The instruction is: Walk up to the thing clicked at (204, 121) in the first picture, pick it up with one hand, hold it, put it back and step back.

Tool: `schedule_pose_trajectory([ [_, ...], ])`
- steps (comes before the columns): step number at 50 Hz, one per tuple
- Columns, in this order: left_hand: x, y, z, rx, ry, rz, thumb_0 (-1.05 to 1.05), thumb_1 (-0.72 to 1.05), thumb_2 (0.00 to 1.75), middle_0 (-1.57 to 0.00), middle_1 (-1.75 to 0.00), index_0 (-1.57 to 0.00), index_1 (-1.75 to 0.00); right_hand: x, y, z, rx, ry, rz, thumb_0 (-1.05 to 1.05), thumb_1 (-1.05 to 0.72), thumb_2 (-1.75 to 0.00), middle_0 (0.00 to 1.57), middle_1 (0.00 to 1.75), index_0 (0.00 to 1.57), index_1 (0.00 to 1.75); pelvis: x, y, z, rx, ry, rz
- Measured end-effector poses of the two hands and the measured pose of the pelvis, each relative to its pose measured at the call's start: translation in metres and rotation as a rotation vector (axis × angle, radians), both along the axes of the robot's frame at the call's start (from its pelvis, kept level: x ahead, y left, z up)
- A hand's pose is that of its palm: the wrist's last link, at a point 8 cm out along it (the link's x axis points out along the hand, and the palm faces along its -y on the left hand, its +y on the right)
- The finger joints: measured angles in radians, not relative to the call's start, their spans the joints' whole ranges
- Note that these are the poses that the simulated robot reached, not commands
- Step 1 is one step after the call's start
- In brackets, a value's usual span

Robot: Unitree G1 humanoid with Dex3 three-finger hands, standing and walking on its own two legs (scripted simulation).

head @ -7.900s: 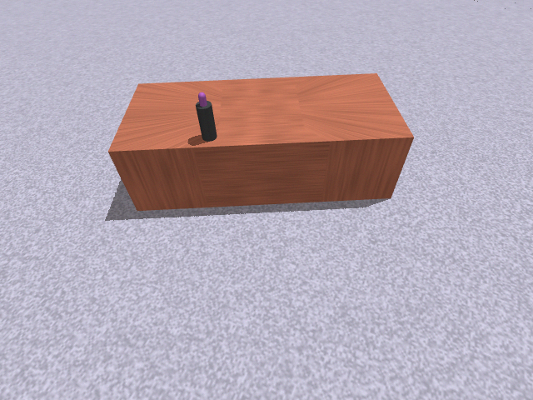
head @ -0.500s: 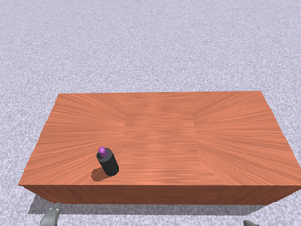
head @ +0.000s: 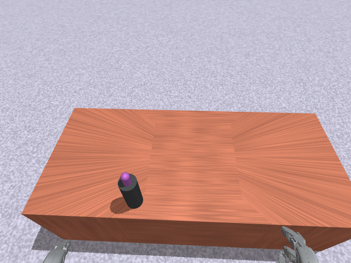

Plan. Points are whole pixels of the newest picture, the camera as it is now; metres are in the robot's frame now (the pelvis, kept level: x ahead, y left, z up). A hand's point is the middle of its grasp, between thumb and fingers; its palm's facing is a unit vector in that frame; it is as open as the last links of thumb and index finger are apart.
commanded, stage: go down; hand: left
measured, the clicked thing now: (130, 189) +0.42 +0.20 -0.25
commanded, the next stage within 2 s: none
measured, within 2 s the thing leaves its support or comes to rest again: neither
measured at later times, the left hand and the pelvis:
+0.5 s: hand out of the picture +0.13 +0.26 -0.10, palm faces +0.06 -0.94 -0.34, open 17.2 cm; pelvis -0.01 +0.00 -0.03, yaw +1 degrees
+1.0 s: hand (59, 247) +0.19 +0.30 -0.07, palm faces +0.16 -0.94 -0.31, open 17.3 cm; pelvis -0.03 +0.00 -0.03, yaw +1 degrees
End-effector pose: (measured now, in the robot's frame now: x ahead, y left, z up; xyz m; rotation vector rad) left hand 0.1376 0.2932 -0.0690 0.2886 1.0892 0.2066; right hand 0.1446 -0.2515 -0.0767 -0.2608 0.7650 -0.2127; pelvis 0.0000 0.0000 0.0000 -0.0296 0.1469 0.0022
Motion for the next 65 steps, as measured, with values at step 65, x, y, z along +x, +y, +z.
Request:
schedule_pose_trajectory([
  [65, 0.106, 0.089, 0.058, -0.123, -0.446, -0.005, -0.01, -0.55, 0.04, -0.08, -0.01, -0.05, -0.03, -0.08, -0.02, -0.023, -0.121, 0.052, -0.054, 0.01, -0.89, -0.9, 0.21, 0.3, 0.21, 0.3, -0.027, 0.0, -0.024, -0.017, 0.061, -0.005],
])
